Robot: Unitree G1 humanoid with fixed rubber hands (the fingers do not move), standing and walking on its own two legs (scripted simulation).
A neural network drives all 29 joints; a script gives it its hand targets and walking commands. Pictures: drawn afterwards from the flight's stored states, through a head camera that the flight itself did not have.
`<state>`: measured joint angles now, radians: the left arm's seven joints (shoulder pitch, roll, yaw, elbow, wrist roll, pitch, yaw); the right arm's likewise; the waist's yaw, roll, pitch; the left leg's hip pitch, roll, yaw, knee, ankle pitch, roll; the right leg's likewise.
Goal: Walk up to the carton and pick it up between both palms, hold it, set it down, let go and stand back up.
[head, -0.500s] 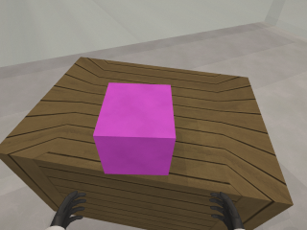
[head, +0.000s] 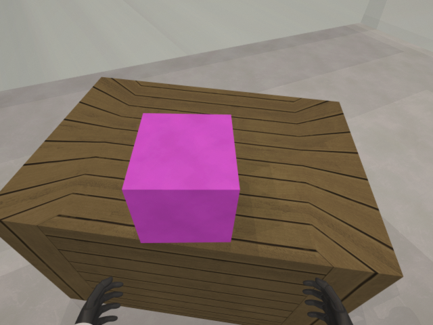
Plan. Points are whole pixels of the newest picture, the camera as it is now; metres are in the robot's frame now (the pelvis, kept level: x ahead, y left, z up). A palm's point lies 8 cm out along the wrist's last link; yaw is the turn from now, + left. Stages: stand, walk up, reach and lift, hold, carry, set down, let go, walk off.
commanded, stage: let go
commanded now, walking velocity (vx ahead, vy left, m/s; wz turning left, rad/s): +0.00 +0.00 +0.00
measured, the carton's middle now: (186, 177) +0.46 +0.07 -0.02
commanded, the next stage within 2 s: stand in 0.28 s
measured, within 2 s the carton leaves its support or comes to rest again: neither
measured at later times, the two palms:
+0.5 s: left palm out of the picture +0.10 +0.26 -0.09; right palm out of the picture +0.09 -0.23 -0.11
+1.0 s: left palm out of the picture +0.02 +0.27 -0.11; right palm out of the picture +0.02 -0.24 -0.12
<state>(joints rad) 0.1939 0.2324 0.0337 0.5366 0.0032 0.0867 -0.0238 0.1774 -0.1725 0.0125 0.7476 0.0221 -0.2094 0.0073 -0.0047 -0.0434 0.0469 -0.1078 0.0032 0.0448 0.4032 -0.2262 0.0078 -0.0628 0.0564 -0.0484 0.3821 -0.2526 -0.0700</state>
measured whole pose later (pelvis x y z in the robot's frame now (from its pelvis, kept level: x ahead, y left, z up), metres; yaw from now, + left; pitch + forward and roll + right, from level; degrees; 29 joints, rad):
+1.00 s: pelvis -0.04 +0.02 +0.00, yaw +0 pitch -5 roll +0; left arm 0.37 0.25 -0.02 0.73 0.01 -0.03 0.01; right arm 0.35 -0.27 0.01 0.80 -0.01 -0.02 -0.01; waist 0.00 0.01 0.03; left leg -0.17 -0.02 0.04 0.46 -0.19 0.04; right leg -0.14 0.03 -0.05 0.46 -0.24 -0.05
